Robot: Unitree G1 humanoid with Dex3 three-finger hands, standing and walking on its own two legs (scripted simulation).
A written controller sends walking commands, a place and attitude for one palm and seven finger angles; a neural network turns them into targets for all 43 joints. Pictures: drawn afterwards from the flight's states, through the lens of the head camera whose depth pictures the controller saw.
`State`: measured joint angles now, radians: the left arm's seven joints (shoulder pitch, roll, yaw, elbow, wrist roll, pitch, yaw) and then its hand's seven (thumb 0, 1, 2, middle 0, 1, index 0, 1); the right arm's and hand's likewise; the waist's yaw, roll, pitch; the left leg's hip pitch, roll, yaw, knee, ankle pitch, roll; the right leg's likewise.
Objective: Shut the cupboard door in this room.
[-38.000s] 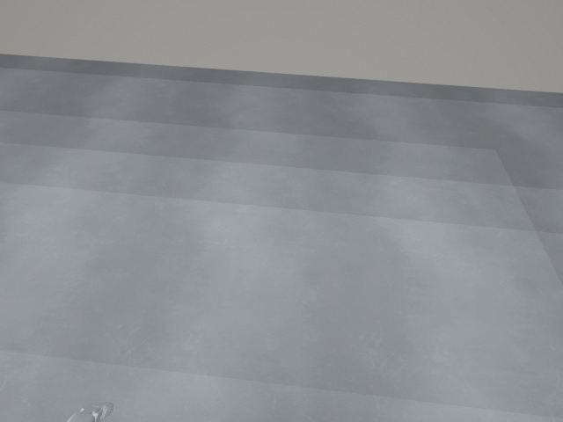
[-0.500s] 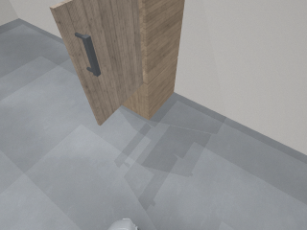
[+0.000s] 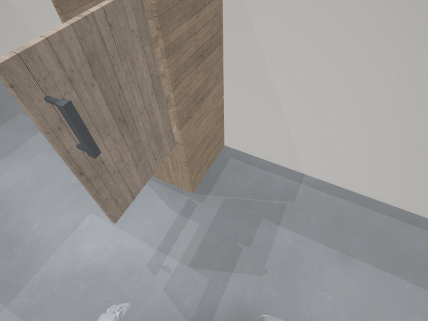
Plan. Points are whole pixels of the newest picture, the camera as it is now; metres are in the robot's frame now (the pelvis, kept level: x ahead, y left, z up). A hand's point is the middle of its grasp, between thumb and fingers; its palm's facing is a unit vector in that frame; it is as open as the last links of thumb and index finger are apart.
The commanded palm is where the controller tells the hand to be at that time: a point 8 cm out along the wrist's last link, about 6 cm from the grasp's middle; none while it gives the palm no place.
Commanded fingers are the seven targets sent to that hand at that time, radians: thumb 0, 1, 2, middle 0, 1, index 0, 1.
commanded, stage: come to a stop and stand still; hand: left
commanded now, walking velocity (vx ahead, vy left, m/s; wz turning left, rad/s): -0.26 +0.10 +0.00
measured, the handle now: (73, 128) +0.48 +0.32 +0.08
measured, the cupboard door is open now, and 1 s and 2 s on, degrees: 92 92 92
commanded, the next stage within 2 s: look again from close up in 0.90 s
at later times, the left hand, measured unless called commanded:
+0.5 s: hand out of the picture -0.03 +0.27 -0.16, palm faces +0.04 -0.95 -0.30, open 7.4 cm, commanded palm none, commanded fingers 0.00 0.90 0.90 -0.20 -0.30 -0.20 -0.30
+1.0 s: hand out of the picture -0.06 +0.25 -0.15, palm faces +0.01 -0.98 -0.21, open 7.3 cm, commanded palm none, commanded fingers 0.00 0.90 0.90 -0.20 -0.30 -0.20 -0.30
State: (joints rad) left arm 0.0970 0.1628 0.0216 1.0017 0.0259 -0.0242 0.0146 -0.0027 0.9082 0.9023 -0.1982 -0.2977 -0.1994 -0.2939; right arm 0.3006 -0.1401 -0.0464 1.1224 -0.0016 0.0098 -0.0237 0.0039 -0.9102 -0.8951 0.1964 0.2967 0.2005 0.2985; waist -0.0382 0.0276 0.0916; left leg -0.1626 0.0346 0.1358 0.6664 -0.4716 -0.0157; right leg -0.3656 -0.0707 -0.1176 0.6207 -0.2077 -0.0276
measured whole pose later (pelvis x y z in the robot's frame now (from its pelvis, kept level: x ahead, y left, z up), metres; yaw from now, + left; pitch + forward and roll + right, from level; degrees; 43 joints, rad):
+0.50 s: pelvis -0.06 +0.06 -0.01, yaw -2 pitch -3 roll +2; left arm 0.32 0.21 0.03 0.96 0.03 0.04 0.02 0.00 0.91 0.90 -0.20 -0.30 -0.20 -0.29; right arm 0.24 -0.20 -0.02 0.88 -0.02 0.03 -0.01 0.01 -0.90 -0.90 0.19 0.30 0.20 0.30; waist 0.03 0.03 -0.01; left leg -0.26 -0.03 0.13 0.64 -0.33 0.05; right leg -0.35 -0.02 0.01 0.67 -0.30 -0.02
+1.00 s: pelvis -0.07 +0.08 +0.01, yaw +0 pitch -2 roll +1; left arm 0.31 0.14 0.00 1.05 0.03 0.01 0.01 0.00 0.91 0.90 -0.20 -0.30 -0.20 -0.29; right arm 0.37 -0.18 0.00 1.06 -0.02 0.01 -0.02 0.01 -0.91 -0.90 0.20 0.30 0.20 0.30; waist -0.01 0.04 0.01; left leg -0.22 -0.06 0.11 0.44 -0.20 0.07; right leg -0.31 -0.01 0.05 0.49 -0.18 -0.01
